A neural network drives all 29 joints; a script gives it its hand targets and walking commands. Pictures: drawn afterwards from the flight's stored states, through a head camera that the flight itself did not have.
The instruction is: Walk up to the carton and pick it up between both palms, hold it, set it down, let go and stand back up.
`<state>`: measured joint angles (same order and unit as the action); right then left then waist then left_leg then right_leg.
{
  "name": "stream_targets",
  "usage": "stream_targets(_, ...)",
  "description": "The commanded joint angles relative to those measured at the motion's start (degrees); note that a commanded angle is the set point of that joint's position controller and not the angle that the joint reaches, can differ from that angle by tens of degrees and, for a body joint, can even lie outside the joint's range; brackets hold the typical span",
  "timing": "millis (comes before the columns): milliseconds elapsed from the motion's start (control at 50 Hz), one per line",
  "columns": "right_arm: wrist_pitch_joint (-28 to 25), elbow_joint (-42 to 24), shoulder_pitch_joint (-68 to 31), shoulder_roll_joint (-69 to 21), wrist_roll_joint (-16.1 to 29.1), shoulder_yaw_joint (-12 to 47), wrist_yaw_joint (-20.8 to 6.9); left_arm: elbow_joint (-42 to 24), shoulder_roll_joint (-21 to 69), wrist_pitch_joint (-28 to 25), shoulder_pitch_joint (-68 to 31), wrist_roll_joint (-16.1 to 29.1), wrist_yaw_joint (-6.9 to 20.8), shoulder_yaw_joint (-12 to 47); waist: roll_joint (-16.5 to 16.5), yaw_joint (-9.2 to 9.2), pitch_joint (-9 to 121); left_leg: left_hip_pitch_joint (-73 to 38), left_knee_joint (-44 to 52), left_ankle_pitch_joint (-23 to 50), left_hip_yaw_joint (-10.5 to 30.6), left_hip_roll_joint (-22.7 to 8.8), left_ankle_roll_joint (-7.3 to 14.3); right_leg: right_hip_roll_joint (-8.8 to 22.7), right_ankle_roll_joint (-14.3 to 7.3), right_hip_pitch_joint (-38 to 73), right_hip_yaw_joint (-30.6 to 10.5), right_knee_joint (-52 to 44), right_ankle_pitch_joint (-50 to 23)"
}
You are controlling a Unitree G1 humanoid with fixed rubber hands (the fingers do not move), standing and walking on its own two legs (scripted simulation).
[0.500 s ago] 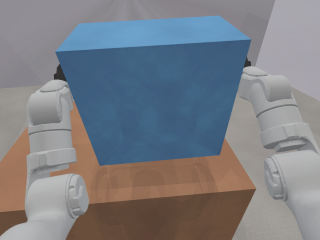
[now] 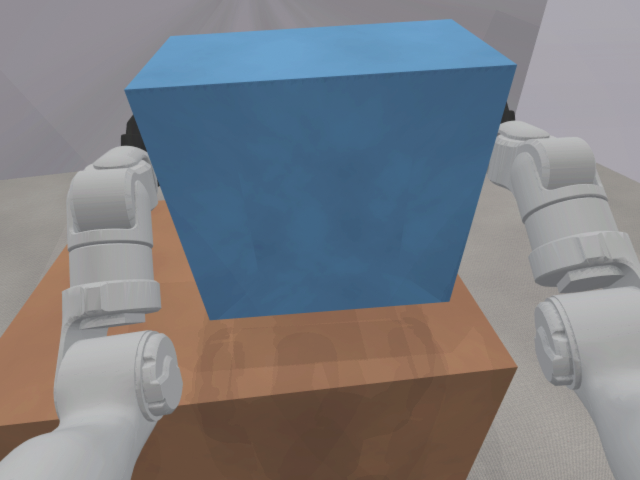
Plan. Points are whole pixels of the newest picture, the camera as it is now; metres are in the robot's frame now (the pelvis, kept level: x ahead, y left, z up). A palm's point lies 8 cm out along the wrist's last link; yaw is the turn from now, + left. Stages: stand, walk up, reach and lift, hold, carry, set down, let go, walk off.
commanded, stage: hold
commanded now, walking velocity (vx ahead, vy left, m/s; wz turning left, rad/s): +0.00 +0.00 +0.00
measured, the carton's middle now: (322, 180) +0.37 +0.00 +0.27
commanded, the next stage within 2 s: none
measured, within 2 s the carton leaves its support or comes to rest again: neither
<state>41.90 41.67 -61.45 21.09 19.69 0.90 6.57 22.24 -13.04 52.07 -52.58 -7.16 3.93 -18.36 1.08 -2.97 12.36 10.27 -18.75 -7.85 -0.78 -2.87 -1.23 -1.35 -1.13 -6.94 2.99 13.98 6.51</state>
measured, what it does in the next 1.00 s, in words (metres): stands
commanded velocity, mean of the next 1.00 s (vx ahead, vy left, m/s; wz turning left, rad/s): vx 0.00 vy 0.00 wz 0.00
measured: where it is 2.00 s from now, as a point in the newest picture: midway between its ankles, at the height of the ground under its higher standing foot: outside the picture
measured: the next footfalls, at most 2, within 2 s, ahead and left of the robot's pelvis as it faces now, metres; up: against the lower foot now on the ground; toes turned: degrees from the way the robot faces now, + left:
none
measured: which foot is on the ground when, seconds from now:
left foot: down 0.00-1.00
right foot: down 0.00-1.00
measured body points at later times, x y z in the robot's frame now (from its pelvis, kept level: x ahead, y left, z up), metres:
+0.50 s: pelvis +0.00 +0.00 +0.00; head -0.08 +0.02 +0.44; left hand +0.37 +0.22 +0.30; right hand +0.38 -0.18 +0.32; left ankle +0.02 +0.13 -0.75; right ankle +0.01 -0.11 -0.75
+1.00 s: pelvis +0.00 -0.01 +0.00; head -0.09 +0.00 +0.44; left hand +0.38 +0.21 +0.31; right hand +0.39 -0.19 +0.32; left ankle +0.02 +0.13 -0.75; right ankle +0.01 -0.11 -0.75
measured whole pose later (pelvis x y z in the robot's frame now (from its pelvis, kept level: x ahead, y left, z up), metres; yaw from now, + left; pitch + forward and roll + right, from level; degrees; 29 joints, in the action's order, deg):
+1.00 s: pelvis +0.00 -0.01 +0.00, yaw +1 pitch +0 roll -1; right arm 42.1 42.3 -62.6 20.3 19.5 0.7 7.1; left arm 23.0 -14.2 52.2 -53.6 -6.4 4.0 -18.8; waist 0.3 -2.3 12.8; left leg 10.7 -19.1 -8.0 0.0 -3.2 -1.6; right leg -1.7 -1.5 -7.2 3.5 14.5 7.0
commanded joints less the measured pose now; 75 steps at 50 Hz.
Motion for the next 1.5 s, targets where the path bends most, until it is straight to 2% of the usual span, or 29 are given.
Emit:
stream_targets(0, -3.95, -20.08, -45.99, -32.29, 12.15, 8.01, -9.55, -12.15, 23.11, -3.74, -43.12, 12.52, 10.24, 16.07, -2.35, 1.35, 20.2, -2.7, 0.95, 10.1, 2.26, 3.75, 0.92, -1.9, 0.94, 11.63, -5.01, 0.86, -12.15)
stream_targets(40, -3.58, -19.89, -45.38, -32.66, 12.04, 8.39, -9.26, -11.68, 22.27, -3.61, -42.82, 12.14, 10.56, 15.73, -3.15, 1.46, 18.09, -2.03, 1.2, 9.13, 2.18, 3.75, 1.44, -1.5, 1.21, 11.36, -5.32, 0.66, -11.97)
stream_targets(120, -2.98, -19.88, -44.87, -32.17, 12.08, 8.14, -8.6, -13.07, 22.23, -3.08, -43.71, 12.61, 10.91, 16.82, -1.91, -0.08, 17.38, -2.56, 0.86, 9.51, 1.99, 3.83, 1.03, -1.41, 1.17, 10.88, -5.33, 0.66, -12.58)
stream_targets(200, -2.9, -22.54, -44.12, -31.16, 12.75, 7.84, -7.69, -15.91, 22.87, -3.09, -43.7, 13.72, 10.99, 18.61, 1.22, -1.43, 19.66, -4.37, -0.25, 12.85, 2.25, 3.93, -0.03, -1.49, 1.04, 11.05, -5.29, 1.0, -15.52)
stream_targets(220, -2.81, -22.75, -44.21, -31.15, 12.76, 7.61, -7.57, -16.51, 23.26, -2.96, -44.37, 14.07, 10.95, 19.59, 2.25, -2.1, 20.71, -4.95, -0.54, 12.99, 2.27, 3.9, -0.29, -1.54, 0.96, 11.02, -5.42, 0.99, -15.27)
stream_targets(300, -2.36, -22.45, -41.98, -29.55, 12.13, 6.43, -7.36, -18.02, 23.14, -2.52, -43.39, 14.09, 10.79, 19.73, 4.09, -2.88, 20.03, -4.97, -0.15, 12.84, 2.42, 3.72, -1.24, -1.69, 0.64, 9.97, -4.72, 0.66, -13.48)
stream_targets(340, -2.05, -22.19, -41.12, -28.97, 12.07, 6.35, -7.53, -17.94, 23.12, -2.05, -42.62, 13.88, 10.85, 19.62, 5.03, -2.67, 19.1, -4.96, 0.16, 12.8, 2.48, 3.56, -1.33, -1.71, 0.52, 9.93, -4.65, 0.34, -12.3)
stream_targets(440, -1.84, -21.67, -41.31, -28.72, 11.71, 6.32, -7.98, -17.63, 22.78, -1.79, -42.18, 13.41, 10.7, 19.23, 4.54, -2.33, 18.32, -3.64, 0.86, 10.68, 2.53, 3.26, -0.99, -1.75, 0.46, 10.06, -4.37, -0.01, -9.74)
stream_targets(520, -2.38, -22.68, -42.65, -29.37, 12.01, 7.32, -8.71, -17.73, 23.56, -2.33, -42.1, 13.57, 10.32, 19.34, 3.65, -1.1, 19.01, -3.39, 1.12, 11.03, 2.8, 2.88, -0.9, -2.21, 0.12, 10.16, -4.21, 0.33, -9.44)
stream_targets(660, -3.54, -19.8, -46.19, -30.93, 10.19, 6.47, -10.53, -12.42, 24.05, -3.24, -44.42, 13.17, 9.44, 17.94, 0.28, 0.86, 17.14, -0.6, 3.06, 3.47, 2.71, 2.42, 0.65, -2.15, 0.12, 8.17, -4.34, -0.32, -2.21)
stream_targets(760, -4.14, -19.43, -48.08, -33.01, 10.18, 7.05, -10.5, -10.97, 24.55, -3.95, -45.92, 13.16, 9.34, 17.59, -1.44, 1.53, 19.75, -0.78, 1.97, 4.82, 2.32, 3.18, 1.26, -1.74, 0.54, 9.35, -5.24, -0.13, -4.28)
stream_targets(940, -3.4, -17.87, -46.59, -32.57, 10.97, 6.58, -8.88, -8.78, 23.25, -3.73, -44.41, 13.06, 10.56, 16.63, -1.62, 0.09, 19.11, -1.13, 1.03, 7.08, 2.27, 3.88, 1.44, -0.94, 1.24, 10.44, -5.91, 0.22, -10.03)
stream_targets(1020, -2.72, -19.18, -45.02, -31.28, 12.18, 7.33, -7.8, -11.11, 22.58, -3.33, -43.37, 13.23, 11.06, 17.63, -0.15, -1.11, 19.06, -2.91, 0.4, 11.1, 2.43, 4.08, 0.6, -1.24, 1.21, 11.55, -5.68, 0.73, -14.56)
stream_targets(1120, -2.24, -20.76, -43.44, -29.87, 12.72, 6.76, -7.49, -14.6, 23.13, -2.83, -43.53, 13.69, 11.13, 18.66, 2.86, -2.26, 18.91, -4.2, 0.04, 13.26, 2.63, 3.61, -0.7, -1.66, 0.59, 10.59, -5.07, 0.51, -13.98)
stream_targets(1220, -2.05, -23.64, -42.22, -28.84, 13.41, 7.17, -7.67, -19.31, 23.72, -2.46, -42.89, 14.42, 10.31, 20.22, 5.21, -2.49, 20.7, -5.51, -0.4, 15.39, 2.87, 3.26, -1.69, -2.39, 0.22, 10.78, -4.47, 0.78, -14.19)
stream_targets(1300, -1.88, -23.15, -41.06, -28.42, 13.1, 7.1, -8.57, -19.73, 23.83, -1.83, -41.38, 13.72, 9.95, 19.61, 5.2, -1.42, 19.08, -5.02, 0.31, 14.03, 3.05, 2.77, -1.66, -2.63, 0.01, 10.25, -4.15, 0.49, -11.34)
stream_targets(1360, -2.14, -22.03, -42.14, -28.88, 12.16, 6.73, -9.39, -18.22, 23.58, -1.94, -42.75, 13.45, 9.65, 19.42, 3.97, -0.8, 17.65, -3.22, 1.34, 9.86, 2.86, 2.61, -1.03, -2.35, 0.04, 9.08, -4.23, 0.06, -7.34)
stream_targets(1480, -3.49, -20.79, -45.9, -31.01, 10.54, 6.95, -10.5, -14.34, 24.35, -2.77, -44.2, 13.27, 9.25, 18.6, 0.56, 0.61, 18.68, -1.5, 1.96, 5.96, 2.45, 2.84, 0.38, -2.13, 0.31, 8.75, -4.62, -0.05, -4.55)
